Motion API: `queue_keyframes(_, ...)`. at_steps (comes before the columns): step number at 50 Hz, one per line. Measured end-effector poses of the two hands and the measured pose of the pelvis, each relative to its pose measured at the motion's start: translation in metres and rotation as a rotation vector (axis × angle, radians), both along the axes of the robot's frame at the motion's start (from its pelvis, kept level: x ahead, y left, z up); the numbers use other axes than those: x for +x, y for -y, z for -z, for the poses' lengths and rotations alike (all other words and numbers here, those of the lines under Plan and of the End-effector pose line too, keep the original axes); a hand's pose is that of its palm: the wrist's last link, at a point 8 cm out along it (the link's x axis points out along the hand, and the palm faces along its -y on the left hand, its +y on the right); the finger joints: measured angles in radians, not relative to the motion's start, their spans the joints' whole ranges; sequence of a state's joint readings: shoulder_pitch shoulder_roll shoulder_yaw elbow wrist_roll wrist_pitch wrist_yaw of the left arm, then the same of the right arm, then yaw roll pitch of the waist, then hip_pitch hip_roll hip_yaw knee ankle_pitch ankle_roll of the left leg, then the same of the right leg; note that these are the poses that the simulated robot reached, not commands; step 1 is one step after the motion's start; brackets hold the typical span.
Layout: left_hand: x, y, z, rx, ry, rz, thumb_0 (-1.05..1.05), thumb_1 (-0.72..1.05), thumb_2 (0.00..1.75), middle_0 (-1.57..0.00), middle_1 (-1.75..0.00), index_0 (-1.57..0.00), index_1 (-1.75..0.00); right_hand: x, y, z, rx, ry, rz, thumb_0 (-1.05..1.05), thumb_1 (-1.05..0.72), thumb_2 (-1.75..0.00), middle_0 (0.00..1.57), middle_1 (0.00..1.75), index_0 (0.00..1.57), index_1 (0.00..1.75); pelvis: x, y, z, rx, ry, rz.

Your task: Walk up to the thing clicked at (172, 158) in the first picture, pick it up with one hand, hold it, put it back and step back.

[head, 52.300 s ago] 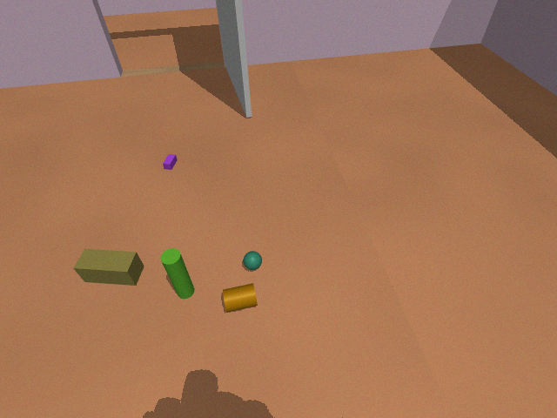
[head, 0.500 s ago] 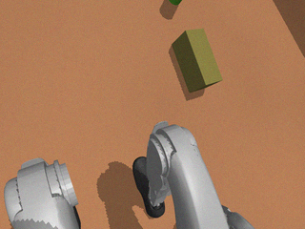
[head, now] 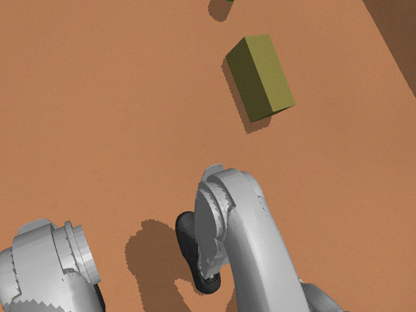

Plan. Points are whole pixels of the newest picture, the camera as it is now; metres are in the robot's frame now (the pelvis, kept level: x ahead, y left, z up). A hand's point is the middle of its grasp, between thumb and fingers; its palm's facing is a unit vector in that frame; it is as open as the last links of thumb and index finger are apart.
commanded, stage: rest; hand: left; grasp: from above
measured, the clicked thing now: out of the picture +0.45 +0.32 -0.28
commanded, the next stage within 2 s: open in 0.12 s
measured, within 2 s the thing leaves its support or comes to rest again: neither
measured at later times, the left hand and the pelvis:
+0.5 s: hand out of the picture +0.44 +0.32 -0.24, palm faces -0.46 -0.09 -0.88, open 8.3 cm; pelvis +0.00 +0.00 +0.00, yaw -1 degrees
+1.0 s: hand out of the picture +0.44 +0.32 -0.24, palm faces -0.47 -0.11 -0.88, open 11.9 cm; pelvis +0.00 +0.00 +0.00, yaw -1 degrees
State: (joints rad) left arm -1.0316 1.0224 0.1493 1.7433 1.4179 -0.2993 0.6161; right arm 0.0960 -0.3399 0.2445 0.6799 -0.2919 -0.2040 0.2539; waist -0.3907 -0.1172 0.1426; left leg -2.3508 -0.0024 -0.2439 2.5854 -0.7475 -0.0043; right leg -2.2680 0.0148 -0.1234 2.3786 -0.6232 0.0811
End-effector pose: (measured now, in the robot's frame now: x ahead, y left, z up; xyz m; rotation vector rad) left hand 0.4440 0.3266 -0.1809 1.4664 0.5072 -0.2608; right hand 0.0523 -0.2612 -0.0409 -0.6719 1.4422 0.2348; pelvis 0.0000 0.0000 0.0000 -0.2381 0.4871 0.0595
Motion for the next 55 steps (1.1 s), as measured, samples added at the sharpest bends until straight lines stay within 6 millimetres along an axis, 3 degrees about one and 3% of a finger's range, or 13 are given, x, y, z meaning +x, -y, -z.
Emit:
queue_keyframes(19, -0.003, 0.001, 0.001, -0.001, 0.001, 0.021, -0.02, 0.43, 0.14, -0.93, -0.17, -0.95, -0.15, -0.002, -0.004, -0.003, 0.004, 0.003, -0.033, 0.00, -0.91, -0.90, 0.20, 0.30, 0.20, 0.30, -0.004, -0.001, 0.000, -0.009, 0.021, 0.003)
queue_keyframes(34, 0.003, 0.003, 0.004, 0.005, 0.015, 0.009, -0.01, 0.13, 0.46, -0.65, -0.41, -0.65, -0.41, 0.001, -0.003, -0.009, 0.007, 0.010, -0.047, 0.00, -0.91, -0.90, 0.20, 0.30, 0.20, 0.30, -0.004, -0.002, -0.002, -0.014, 0.015, 0.004)
queue_keyframes(55, 0.000, 0.000, 0.002, -0.006, -0.006, 0.014, 0.00, -0.18, 0.73, -0.35, -0.71, -0.35, -0.71, -0.009, -0.005, -0.007, 0.011, -0.005, -0.024, 0.00, -0.90, -0.90, 0.20, 0.30, 0.20, 0.30, -0.006, 0.000, -0.002, -0.011, 0.029, 0.005)
